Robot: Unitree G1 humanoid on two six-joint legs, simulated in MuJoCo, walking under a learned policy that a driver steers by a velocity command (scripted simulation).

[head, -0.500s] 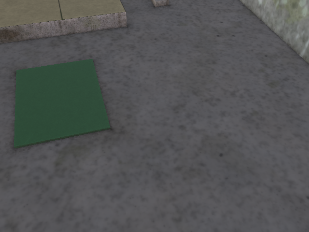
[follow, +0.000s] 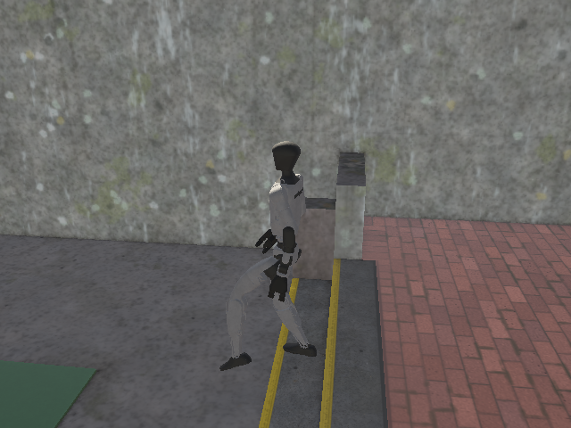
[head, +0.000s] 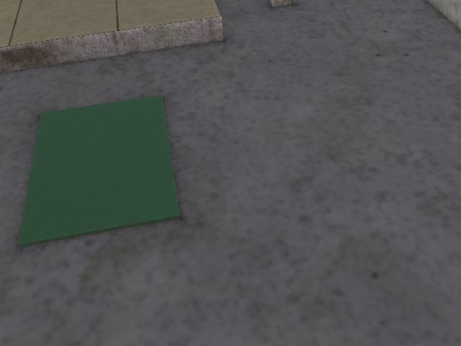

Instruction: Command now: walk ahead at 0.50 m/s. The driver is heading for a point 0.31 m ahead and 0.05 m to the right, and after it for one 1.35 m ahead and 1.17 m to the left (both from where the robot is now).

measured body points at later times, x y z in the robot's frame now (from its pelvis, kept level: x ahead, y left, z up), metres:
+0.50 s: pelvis +0.27 +0.06 -0.15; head +0.32 +0.08 +0.30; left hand +0.40 +0.33 -0.27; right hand +0.37 -0.19 -0.28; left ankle +0.29 +0.15 -0.89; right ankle +0.41 -0.10 -0.83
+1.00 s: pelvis +0.34 +0.07 -0.16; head +0.36 +0.10 +0.29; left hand +0.34 +0.39 -0.26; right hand +0.60 -0.11 -0.25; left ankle +0.29 +0.17 -0.89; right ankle +0.43 -0.06 -0.89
